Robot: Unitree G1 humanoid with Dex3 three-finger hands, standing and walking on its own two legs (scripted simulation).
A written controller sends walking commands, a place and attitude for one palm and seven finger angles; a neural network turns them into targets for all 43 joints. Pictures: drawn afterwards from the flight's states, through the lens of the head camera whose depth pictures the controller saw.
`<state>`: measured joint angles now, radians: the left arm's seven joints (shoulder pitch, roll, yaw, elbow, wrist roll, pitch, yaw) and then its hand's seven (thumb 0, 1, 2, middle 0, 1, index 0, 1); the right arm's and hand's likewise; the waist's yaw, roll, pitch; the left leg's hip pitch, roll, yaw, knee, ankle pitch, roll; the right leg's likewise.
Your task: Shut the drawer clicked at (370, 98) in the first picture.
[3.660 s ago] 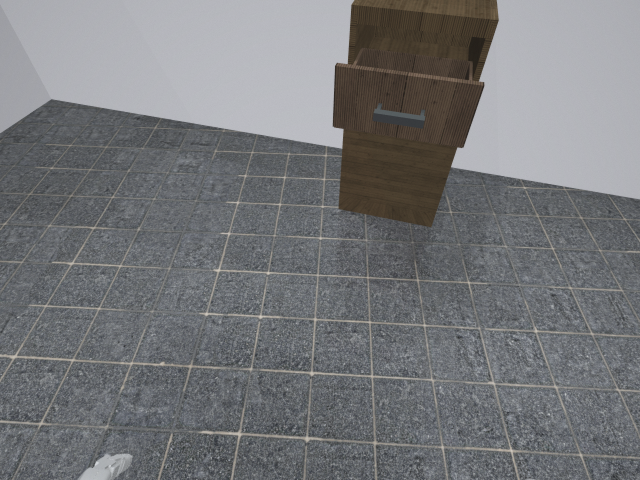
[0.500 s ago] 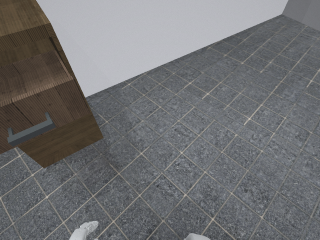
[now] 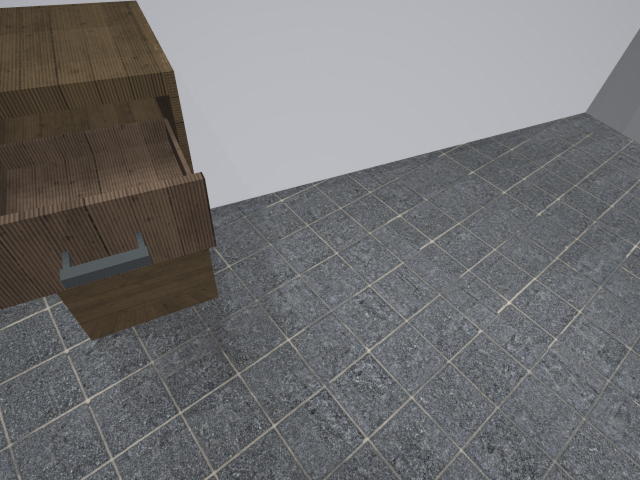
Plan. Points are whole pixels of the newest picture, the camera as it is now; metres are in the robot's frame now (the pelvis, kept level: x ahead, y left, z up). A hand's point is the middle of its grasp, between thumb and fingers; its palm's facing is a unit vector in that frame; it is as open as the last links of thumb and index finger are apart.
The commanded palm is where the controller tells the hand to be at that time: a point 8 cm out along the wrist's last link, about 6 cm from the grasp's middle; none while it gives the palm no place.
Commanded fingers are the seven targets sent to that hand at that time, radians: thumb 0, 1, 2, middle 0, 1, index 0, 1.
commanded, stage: turn to face it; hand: left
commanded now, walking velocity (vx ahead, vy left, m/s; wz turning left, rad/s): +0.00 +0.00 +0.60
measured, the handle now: (106, 257) +0.45 +0.39 -0.06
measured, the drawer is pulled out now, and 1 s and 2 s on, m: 0.30 0.30 0.30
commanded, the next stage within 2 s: take the last steps up to it in 0.72 s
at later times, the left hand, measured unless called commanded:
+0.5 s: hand out of the picture -0.01 +0.15 -0.13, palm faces +0.32 -0.90 -0.30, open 7.4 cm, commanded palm none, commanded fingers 0.00 0.90 0.90 -0.20 -0.30 -0.20 -0.30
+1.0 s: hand out of the picture -0.18 +0.15 -0.17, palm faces +0.50 -0.84 -0.21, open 7.4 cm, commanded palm none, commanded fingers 0.00 0.90 0.90 -0.20 -0.30 -0.20 -0.30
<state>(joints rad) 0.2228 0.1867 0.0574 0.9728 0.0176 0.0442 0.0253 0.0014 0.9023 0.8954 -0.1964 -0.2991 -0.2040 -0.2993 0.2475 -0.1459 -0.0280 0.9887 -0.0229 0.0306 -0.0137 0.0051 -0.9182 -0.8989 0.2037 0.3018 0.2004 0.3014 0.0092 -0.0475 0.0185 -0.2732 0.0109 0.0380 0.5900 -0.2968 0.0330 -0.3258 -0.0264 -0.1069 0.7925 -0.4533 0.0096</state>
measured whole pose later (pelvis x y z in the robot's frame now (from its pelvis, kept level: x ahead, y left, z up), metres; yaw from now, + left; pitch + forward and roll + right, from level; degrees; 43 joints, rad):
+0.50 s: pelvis -0.04 -0.07 +0.01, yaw +17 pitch -2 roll +2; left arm 0.21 0.17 0.04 0.90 0.02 0.02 0.03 0.00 0.90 0.90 -0.20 -0.30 -0.20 -0.30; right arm 0.22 -0.27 -0.11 0.95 -0.02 0.08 0.02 0.01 -0.91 -0.90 0.20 0.30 0.20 0.30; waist -0.02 0.06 0.04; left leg -0.54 -0.03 -0.04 1.11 -0.38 -0.05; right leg -0.19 -0.05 -0.09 0.50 -0.29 -0.02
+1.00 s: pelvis -0.08 -0.03 +0.01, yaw +27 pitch -1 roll -1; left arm 0.31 0.26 0.06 1.04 0.03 0.05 0.01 0.00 0.91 0.90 -0.19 -0.30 -0.20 -0.30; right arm 0.17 -0.14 -0.02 0.96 -0.01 -0.01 -0.02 0.00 -0.91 -0.90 0.21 0.30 0.20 0.30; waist 0.04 -0.06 0.05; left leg -0.14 -0.01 0.03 0.43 -0.27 0.05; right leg -0.43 -0.08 -0.03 1.07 -0.37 0.05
